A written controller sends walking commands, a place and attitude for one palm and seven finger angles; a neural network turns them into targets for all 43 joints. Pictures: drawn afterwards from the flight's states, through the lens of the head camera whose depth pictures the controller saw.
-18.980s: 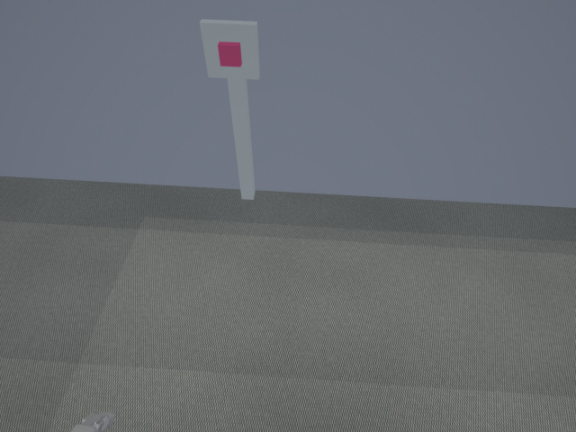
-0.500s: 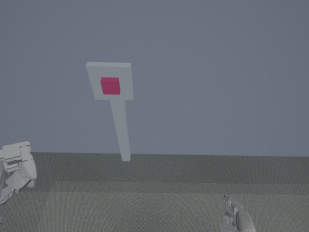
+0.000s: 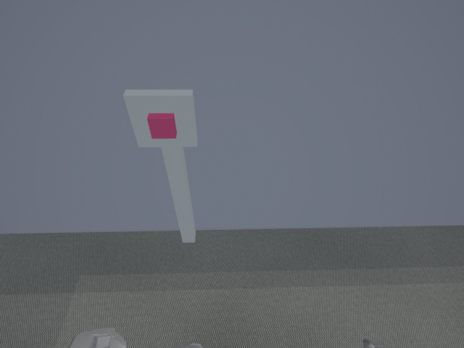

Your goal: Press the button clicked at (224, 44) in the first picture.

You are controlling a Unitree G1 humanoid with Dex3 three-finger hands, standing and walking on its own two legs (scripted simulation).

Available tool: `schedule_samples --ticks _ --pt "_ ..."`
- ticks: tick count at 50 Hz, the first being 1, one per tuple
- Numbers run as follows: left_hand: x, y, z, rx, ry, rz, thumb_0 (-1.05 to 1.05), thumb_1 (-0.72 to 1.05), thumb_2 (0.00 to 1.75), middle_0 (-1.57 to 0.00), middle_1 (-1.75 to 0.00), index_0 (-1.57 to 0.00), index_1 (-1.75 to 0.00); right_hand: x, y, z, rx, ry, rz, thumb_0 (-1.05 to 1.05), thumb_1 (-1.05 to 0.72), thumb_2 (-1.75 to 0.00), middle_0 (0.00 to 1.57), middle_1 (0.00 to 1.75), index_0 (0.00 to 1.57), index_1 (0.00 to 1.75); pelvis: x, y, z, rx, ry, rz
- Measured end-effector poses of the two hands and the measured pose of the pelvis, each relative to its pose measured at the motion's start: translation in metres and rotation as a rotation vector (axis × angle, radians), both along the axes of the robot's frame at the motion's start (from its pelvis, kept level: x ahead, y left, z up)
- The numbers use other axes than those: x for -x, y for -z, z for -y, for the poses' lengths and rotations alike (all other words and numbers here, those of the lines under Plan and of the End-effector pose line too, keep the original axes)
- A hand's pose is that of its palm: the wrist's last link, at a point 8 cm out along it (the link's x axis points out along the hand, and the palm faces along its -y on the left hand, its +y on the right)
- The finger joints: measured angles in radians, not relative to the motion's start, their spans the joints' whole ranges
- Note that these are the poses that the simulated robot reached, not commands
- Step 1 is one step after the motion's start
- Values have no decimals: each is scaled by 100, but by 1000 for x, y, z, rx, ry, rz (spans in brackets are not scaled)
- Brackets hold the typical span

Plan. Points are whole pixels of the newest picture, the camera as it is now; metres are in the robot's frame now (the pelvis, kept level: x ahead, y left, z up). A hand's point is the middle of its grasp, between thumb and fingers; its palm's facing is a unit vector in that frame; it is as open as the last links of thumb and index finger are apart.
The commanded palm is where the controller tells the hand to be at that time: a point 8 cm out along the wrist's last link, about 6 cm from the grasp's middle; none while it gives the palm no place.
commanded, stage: let the arm hang, fingers relaxed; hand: left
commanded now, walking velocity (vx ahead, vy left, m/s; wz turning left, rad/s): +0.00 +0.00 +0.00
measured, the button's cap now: (162, 125) +0.68 +0.21 -0.01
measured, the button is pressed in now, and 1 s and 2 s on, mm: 0 0 0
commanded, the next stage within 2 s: stand and wait in 0.88 s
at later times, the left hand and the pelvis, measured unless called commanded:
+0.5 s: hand out of the picture -0.14 +0.17 -0.15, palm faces +0.05 -0.97 -0.23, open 6.7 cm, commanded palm none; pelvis -0.02 +0.00 +0.02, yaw +1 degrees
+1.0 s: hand out of the picture -0.03 +0.12 -0.16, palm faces +0.06 -0.99 -0.16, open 7.4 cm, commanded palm none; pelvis +0.00 -0.03 +0.01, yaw +0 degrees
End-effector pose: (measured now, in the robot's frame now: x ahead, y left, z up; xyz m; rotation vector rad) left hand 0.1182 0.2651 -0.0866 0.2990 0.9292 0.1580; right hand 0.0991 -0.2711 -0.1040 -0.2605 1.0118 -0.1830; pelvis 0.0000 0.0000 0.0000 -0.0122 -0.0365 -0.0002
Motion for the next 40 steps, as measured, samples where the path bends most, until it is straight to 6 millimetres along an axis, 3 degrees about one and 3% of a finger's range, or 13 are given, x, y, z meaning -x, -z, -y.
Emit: schedule_samples --ticks 3,6,9,13,18,21,24,35,40 --pt "59 43 25 109 -43 -238 1 91 90 -105 -125 -105 -125 34 3 -6 12 27 -123 0 -90 -90 20 30 20 30 2 -2 -1 2 -5 9" --pt "116 55 30 143 -152 -393 2 91 90 -95 -115 -93 -117 68 6 -16 4 40 -256 0 -91 -90 19 30 20 30 5 -7 -1 6 -12 0" --pt "171 50 32 152 -187 -533 1 91 90 -85 -103 -83 -106 94 9 -27 -22 51 -356 0 -90 -90 20 30 20 30 10 -13 -1 7 -16 -9" --pt "230 34 34 138 -232 -677 1 91 90 -71 -88 -69 -90 114 16 -39 -68 71 -415 0 -90 -90 20 30 20 30 14 -17 -2 6 -15 -9" --pt "271 19 36 109 -264 -767 1 91 90 -53 -68 -52 -69 122 25 -49 -117 91 -416 0 -90 -90 20 30 20 30 18 -19 -2 5 -9 7" --pt "274 18 39 102 -267 -768 1 91 90 -42 -56 -42 -57 123 29 -51 -135 99 -405 0 -90 -90 20 30 20 30 18 -18 0 4 -8 17" --pt "263 24 44 106 -258 -735 1 91 90 -34 -46 -33 -47 124 32 -52 -146 106 -397 0 -90 -90 20 30 20 30 17 -17 1 3 -9 23" --pt "170 45 77 177 -178 -512 1 91 90 -21 -32 -21 -32 138 32 -57 -166 129 -423 0 -91 -90 19 30 20 30 9 -16 11 -15 -6 22" --pt "145 46 89 192 -162 -461 0 91 90 -20 -31 -20 -31 142 31 -56 -175 141 -438 0 -91 -90 19 30 20 30 5 -16 17 -16 -9 20"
